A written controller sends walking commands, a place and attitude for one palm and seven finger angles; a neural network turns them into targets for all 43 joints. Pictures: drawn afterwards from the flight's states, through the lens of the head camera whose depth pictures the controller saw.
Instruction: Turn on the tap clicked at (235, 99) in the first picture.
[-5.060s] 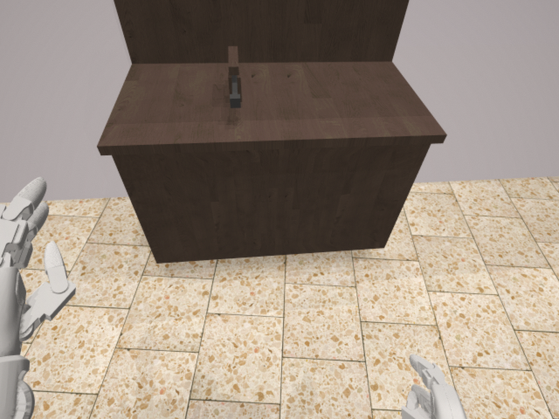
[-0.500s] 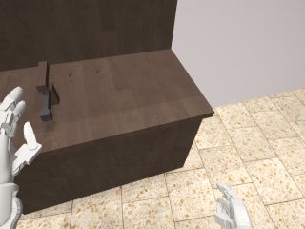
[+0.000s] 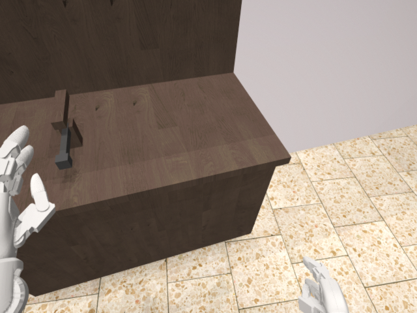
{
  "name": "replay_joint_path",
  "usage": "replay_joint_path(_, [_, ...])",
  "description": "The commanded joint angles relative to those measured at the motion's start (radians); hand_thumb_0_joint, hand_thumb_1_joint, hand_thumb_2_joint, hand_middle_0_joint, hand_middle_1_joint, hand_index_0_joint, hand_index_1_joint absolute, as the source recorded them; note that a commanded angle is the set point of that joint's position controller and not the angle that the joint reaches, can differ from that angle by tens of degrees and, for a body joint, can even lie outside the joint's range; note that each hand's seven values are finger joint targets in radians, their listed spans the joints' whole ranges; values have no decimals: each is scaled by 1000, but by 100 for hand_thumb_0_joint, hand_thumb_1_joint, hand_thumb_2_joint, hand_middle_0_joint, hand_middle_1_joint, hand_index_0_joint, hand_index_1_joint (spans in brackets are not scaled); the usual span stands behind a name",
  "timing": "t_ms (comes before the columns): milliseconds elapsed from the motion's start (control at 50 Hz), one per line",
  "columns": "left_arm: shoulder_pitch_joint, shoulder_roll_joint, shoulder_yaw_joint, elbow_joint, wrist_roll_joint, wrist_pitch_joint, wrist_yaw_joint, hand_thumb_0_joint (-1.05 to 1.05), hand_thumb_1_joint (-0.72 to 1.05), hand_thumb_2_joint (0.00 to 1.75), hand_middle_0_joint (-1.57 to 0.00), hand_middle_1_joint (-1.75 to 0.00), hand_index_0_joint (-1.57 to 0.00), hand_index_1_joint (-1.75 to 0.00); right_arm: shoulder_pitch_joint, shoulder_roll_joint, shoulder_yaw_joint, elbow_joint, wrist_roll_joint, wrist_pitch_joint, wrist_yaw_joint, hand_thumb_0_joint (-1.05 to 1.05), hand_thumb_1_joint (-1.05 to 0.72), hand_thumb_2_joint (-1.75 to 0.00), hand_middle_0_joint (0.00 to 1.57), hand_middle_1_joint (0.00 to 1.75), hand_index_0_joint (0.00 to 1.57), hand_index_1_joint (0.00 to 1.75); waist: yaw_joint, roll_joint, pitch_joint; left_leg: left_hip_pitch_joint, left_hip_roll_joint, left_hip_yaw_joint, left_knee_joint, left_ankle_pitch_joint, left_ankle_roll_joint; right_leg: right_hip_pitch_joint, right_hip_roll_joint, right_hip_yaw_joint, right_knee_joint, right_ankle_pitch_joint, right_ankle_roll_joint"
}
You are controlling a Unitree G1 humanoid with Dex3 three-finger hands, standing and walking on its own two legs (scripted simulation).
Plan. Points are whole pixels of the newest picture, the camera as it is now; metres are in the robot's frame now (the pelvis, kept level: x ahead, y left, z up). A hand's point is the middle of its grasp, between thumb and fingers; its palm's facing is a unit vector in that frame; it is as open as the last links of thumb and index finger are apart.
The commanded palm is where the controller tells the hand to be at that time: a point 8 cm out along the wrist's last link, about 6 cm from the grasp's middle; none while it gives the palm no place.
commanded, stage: look again from close up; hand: left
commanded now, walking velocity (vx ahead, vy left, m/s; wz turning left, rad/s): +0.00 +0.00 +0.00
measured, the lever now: (63, 161) +0.42 +0.39 -0.01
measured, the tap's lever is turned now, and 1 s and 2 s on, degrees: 0 0 0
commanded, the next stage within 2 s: shuffle to correct the standing spot in 0.14 s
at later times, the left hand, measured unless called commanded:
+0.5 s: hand (48, 210) +0.21 +0.25 +0.16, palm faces +0.43 -0.84 -0.34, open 7.4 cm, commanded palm +0.16 +0.29 +0.17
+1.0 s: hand (38, 178) +0.26 +0.29 +0.16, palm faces +0.45 -0.81 -0.37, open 7.4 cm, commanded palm +0.21 +0.32 +0.17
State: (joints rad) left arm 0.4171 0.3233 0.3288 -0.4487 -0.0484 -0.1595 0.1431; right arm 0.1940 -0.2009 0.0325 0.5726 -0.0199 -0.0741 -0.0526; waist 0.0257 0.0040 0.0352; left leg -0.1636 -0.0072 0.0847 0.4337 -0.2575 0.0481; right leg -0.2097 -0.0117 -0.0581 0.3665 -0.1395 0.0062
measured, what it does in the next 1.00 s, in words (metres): steps on the spot: left foot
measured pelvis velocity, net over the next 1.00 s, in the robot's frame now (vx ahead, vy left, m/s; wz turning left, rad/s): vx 0.05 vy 0.04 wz -0.01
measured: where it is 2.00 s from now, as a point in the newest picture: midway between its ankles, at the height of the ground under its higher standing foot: outside the picture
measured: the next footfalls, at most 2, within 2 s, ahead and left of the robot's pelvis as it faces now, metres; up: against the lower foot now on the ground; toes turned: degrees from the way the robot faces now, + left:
left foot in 0.92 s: +0.14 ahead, +0.18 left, +0.00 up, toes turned +0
right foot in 1.12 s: +0.13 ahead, -0.04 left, +0.00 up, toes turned -1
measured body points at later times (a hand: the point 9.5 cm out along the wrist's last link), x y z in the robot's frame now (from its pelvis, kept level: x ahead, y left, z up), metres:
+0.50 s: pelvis +0.01 +0.00 -0.01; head +0.01 +0.01 +0.44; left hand +0.18 +0.29 +0.18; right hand +0.18 -0.23 -0.08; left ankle -0.01 +0.08 -0.74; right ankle +0.04 -0.13 -0.74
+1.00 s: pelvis +0.05 +0.04 -0.03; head +0.07 +0.05 +0.42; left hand +0.23 +0.33 +0.18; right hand +0.24 -0.19 -0.11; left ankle +0.06 +0.14 -0.74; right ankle +0.03 -0.09 -0.71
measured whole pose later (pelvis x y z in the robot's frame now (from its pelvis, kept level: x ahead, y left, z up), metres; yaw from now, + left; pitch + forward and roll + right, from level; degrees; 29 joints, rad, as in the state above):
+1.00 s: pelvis +0.05 +0.04 -0.03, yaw +0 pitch -3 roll +1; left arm 0.43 0.37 0.40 -0.53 -0.06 -0.21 0.15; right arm 0.15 -0.19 -0.01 0.61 0.00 -0.07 -0.02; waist 0.04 -0.04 0.10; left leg -0.29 -0.02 0.05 0.72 -0.37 0.03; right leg -0.37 -0.05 0.01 1.01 -0.52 0.02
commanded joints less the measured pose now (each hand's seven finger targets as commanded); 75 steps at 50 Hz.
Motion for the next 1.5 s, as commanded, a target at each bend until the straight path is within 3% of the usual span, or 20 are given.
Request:
replay_joint_path(0, [-68, 159, 104, -209, -3, -68, 19, 0, 90, 90, -20, -30, -20, -30, -97, -124, -49, -163, 1, -55, -12, 0, -90, -90, 20, 30, 20, 30, -6, 45, -125, -96, 51, -82, -121, 92, -57, 146, -12, 62, -32, 99, -15])
replay_joint_path(480, [-63, 181, 111, -209, -7, -88, 25, 0, 90, 90, -20, -30, -20, -30, -94, -143, -70, -146, 1, -58, -9, 0, -90, -90, 20, 30, 20, 30, -28, 23, -61, -184, 39, -135, -8, -143, -2, 43, -78, 135, 39, -199, -69])
replay_joint_path(680, [-14, 196, 136, -270, -16, -103, 14, 0, 90, 90, -20, -30, -20, -30, -86, -144, -78, -156, 14, -64, 12, 0, -90, -90, 20, 30, 20, 30, -25, 105, -122, -41, 109, -156, 78, 464, -24, 19, -25, -17, 243, -13, -43])
replay_joint_path(720, [2, 214, 158, -264, -15, -104, 19, 0, 90, 90, -20, -30, -20, -30, -97, -146, -82, -157, 21, -57, 16, 0, -90, -90, 20, 30, 20, 30, -10, 8, -160, -189, 60, -105, 234, 420, -42, 198, -86, 84, 214, 179, -98])
replay_joint_path(760, [17, 219, 163, -270, -22, -121, 24, 0, 90, 90, -20, -30, -20, -30, -99, -144, -98, -154, 29, -54, 27, 0, -90, -90, 20, 30, 20, 30, 5, -195, -190, -391, -18, -48, 513, 106, -58, 344, -294, 359, 145, 335, -229])
replay_joint_path(800, [-8, 235, 186, -300, -22, -140, 30, 0, 90, 90, -20, -30, -20, -30, -111, -132, -86, -130, 26, -41, 41, 0, -90, -90, 20, 30, 20, 30, 17, -155, -90, -470, 91, -238, 578, -377, -15, 235, -423, 451, 76, 241, -233])
replay_joint_path(840, [-52, 206, 165, -340, -10, -123, 28, 0, 90, 90, -20, -30, -20, -30, -95, -117, -70, -112, 24, -26, 46, 0, -90, -90, 20, 30, 20, 30, -42, -63, -100, -226, 99, -192, 280, -247, -6, 47, -319, 295, 189, 142, -160])
replay_joint_path(860, [-84, 208, 161, -358, -15, -119, 24, 0, 90, 90, -20, -30, -20, -30, -81, -113, -66, -102, 28, -25, 37, 0, -90, -90, 20, 30, 20, 30, -73, 66, -119, -21, 32, -106, 108, -67, -24, -82, -181, 132, 299, 46, -97])
replay_joint_path(880, [-81, 209, 163, -366, -19, -119, 22, 0, 90, 90, -20, -30, -20, -30, -99, -137, -76, -115, 30, -36, 23, 0, -90, -90, 20, 30, 20, 30, -61, 274, -109, 90, 106, -264, -26, 71, 10, -220, -12, -3, 489, -102, -24])
replay_joint_path(900, [-101, 209, 156, -382, -12, -122, 20, 0, 90, 90, -20, -30, -20, -30, -95, -139, -87, -143, 30, -50, 23, 0, -90, -90, 20, 30, 20, 30, -54, 349, -109, 124, 216, -417, -109, 161, 86, -329, 47, -13, 659, -406, 8])
replay_joint_path(940, [-86, 200, 145, -270, -9, -99, 11, 0, 90, 90, -20, -30, -20, -30, -99, -115, -75, -134, 23, -64, 22, 0, -90, -90, 20, 30, 20, 30, -55, 246, -28, -6, 281, -521, -162, 43, 193, -377, 1, 53, 814, -426, 2])
replay_joint_path(960, [-118, 201, 134, -273, -4, -98, 9, 0, 90, 90, -20, -30, -20, -30, -107, -112, -70, -125, 24, -74, 22, 0, -90, -90, 20, 30, 20, 30, -51, 155, -17, -1, 273, -469, -138, 109, 199, -383, -28, 56, 773, -394, 2])
replay_joint_path(1060, [-6, 208, 145, -288, 3, -78, 19, 0, 90, 90, -20, -30, -20, -30, -124, -114, -44, -133, 21, -96, 24, 0, -90, -90, 20, 30, 20, 30, -5, 131, -122, -103, 148, -183, 31, 209, 55, 81, 4, -31, 97, -107, -10])
replay_joint_path(1080, [19, 216, 157, -273, 4, -75, 22, 0, 90, 90, -20, -30, -20, -30, -120, -110, -42, -135, 16, -89, 23, 0, -90, -90, 20, 30, 20, 30, -6, 34, -154, -197, 108, -158, 119, 161, 24, 228, -35, 49, 21, 15, -31])
replay_joint_path(1120, [51, 226, 179, -229, -14, -65, 18, 0, 90, 90, -20, -30, -20, -30, -117, -113, -55, -146, 17, -85, 28, 0, -90, -90, 20, 30, 20, 30, -16, -153, -143, -306, -5, -84, 366, -91, -46, 220, -289, 431, -77, 116, -153])
replay_joint_path(1140, [80, 197, 168, -215, -28, -62, 12, 0, 90, 90, -20, -30, -20, -30, -85, -114, -69, -132, 29, -76, 34, 0, -90, -90, 20, 30, 20, 30, -19, -190, -110, -308, 10, -112, 445, -166, -62, 173, -323, 448, -93, 209, -172])
replay_joint_path(1220, [59, 224, 201, -267, -19, -77, 30, 0, 90, 90, -20, -30, -20, -30, -143, -94, -38, -121, 23, -57, 14, 0, -90, -90, 20, 30, 20, 30, -9, -54, -132, -234, 58, -131, 218, -137, -59, 203, -251, 222, 32, 478, -143])
replay_joint_path(1260, [75, 189, 169, -241, -18, -68, 36, 0, 90, 90, -20, -30, -20, -30, -124, -87, -39, -116, 18, -54, -4, 0, -90, -90, 20, 30, 20, 30, -15, -51, -158, -84, 28, -79, 57, 125, -55, 179, -156, 117, 57, 429, -71])
replay_joint_path(1320, [27, 195, 136, -277, -25, -50, 29, 0, 90, 90, -20, -30, -20, -30, -141, -113, -66, -125, 31, -60, -26, 0, -90, -90, 20, 30, 20, 30, 0, -18, -144, 37, 101, -134, -5, 353, -40, 66, -68, 87, 27, 149, -12])
replay_joint_path(1480, [-5, 183, 110, -331, -15, -25, 28, 0, 90, 90, -20, -30, -20, -30, -134, -110, -58, -142, 22, -56, -30, 0, -90, -90, 20, 30, 20, 30, 0, 117, -196, 19, 104, -156, -69, 470, -59, 155, 5, 46, -1, 178, -1])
